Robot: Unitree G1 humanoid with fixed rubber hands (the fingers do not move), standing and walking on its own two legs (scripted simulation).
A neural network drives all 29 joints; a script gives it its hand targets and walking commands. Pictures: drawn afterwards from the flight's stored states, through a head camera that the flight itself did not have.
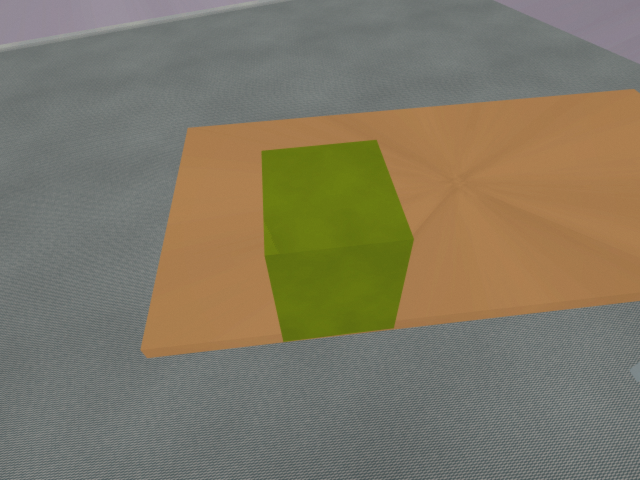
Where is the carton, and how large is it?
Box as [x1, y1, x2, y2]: [261, 140, 413, 341]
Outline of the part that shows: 376,140 261,151 264,254 283,341 393,327 413,238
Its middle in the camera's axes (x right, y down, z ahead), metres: +0.02 +0.01 +0.67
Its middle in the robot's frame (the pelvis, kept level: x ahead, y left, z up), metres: +0.50 +0.00 -0.03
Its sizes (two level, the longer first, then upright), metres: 0.230 0.197 0.239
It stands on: a table, 0.63 m high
